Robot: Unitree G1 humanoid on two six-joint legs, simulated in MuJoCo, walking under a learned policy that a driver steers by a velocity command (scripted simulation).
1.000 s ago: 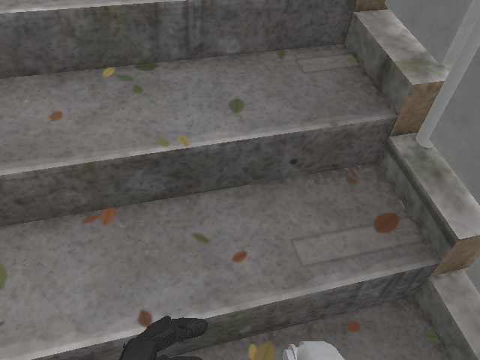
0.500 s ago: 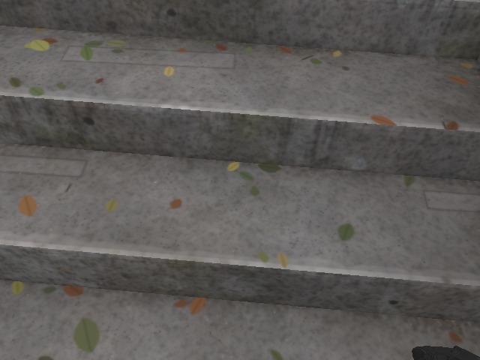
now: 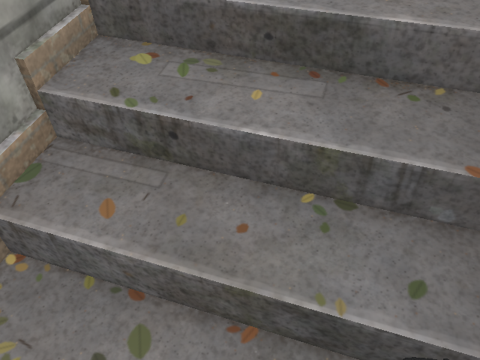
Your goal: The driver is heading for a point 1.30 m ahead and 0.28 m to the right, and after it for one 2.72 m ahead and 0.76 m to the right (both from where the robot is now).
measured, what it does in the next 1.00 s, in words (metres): steps on the spot: left foot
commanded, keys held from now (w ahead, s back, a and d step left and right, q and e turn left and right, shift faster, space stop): no key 0.74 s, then e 0.26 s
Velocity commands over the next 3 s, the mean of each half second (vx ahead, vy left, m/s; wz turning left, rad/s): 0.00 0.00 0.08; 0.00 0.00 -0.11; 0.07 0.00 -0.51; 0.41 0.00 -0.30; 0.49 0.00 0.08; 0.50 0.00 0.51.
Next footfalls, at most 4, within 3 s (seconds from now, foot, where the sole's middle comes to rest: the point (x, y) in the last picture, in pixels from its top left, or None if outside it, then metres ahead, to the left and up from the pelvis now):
0.24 left None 0.03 0.16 -0.76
1.32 right None -0.02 -0.11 -0.76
1.88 left None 0.37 0.05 -0.59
2.52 right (411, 271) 0.61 -0.33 -0.42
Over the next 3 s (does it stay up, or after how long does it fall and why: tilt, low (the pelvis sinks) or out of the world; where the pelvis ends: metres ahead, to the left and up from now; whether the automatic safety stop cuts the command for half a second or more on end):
stays up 0.73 -0.21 0.35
